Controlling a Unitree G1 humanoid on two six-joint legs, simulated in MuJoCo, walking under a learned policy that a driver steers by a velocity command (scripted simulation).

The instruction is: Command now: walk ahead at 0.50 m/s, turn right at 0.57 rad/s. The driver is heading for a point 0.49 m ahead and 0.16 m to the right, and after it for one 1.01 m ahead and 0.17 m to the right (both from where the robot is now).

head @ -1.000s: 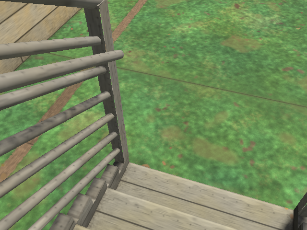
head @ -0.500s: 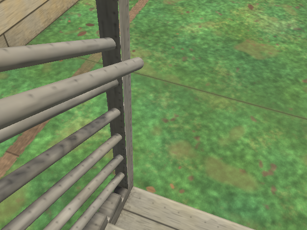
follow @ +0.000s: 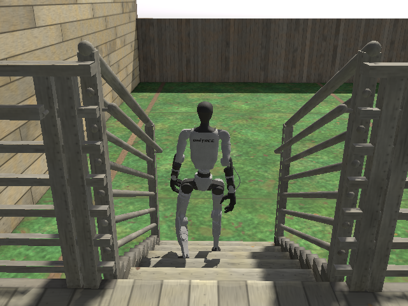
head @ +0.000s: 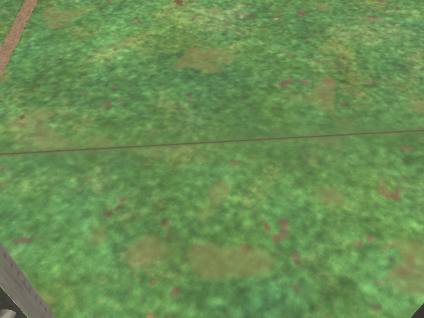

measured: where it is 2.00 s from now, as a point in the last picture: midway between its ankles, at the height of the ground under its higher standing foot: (268, 244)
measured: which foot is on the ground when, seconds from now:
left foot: down 0.00-0.00, up 0.02-0.38, down 0.40-0.98, up 1.00-1.00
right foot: down 0.00-0.42, up 0.44-0.98, down 1.00-1.00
